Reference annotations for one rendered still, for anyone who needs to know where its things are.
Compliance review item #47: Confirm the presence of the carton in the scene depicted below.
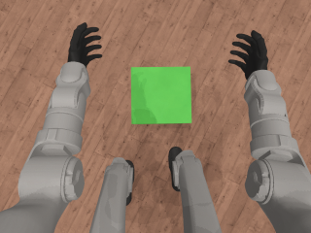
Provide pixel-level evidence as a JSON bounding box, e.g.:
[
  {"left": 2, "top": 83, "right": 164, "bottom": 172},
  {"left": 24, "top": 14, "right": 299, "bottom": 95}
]
[{"left": 131, "top": 66, "right": 192, "bottom": 124}]

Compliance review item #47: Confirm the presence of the left robot thigh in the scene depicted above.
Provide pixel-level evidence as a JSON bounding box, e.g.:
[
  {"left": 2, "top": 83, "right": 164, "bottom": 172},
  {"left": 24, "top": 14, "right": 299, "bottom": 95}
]
[{"left": 89, "top": 162, "right": 133, "bottom": 233}]

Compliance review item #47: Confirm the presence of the right robot hand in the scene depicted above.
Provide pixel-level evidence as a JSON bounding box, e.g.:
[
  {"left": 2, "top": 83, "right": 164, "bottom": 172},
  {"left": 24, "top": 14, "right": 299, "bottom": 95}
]
[{"left": 228, "top": 30, "right": 268, "bottom": 80}]

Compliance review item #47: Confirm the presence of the robot right forearm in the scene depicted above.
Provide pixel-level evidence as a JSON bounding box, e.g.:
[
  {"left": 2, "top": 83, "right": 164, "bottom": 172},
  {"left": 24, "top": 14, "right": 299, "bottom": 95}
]
[{"left": 244, "top": 70, "right": 311, "bottom": 176}]

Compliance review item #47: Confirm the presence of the right robot upper arm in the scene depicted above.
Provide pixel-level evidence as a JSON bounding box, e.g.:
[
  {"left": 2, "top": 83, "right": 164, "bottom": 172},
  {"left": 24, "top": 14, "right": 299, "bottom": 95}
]
[{"left": 245, "top": 158, "right": 311, "bottom": 233}]

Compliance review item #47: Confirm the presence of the right robot shin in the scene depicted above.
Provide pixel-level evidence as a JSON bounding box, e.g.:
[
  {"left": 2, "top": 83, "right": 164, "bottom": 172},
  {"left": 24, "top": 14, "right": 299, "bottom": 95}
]
[{"left": 174, "top": 150, "right": 203, "bottom": 169}]

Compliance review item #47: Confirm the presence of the left robot hand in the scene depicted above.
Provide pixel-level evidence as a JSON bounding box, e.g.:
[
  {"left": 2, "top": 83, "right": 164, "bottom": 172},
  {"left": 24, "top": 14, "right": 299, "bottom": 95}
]
[{"left": 67, "top": 22, "right": 102, "bottom": 67}]

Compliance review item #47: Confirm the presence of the robot left forearm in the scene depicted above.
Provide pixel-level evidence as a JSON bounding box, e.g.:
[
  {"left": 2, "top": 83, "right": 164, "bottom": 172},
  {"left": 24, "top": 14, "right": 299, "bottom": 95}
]
[{"left": 17, "top": 61, "right": 91, "bottom": 197}]

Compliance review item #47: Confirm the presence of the left robot upper arm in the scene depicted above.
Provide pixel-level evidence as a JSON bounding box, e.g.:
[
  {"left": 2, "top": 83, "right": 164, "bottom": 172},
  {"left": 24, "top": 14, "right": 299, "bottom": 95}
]
[{"left": 0, "top": 155, "right": 85, "bottom": 233}]

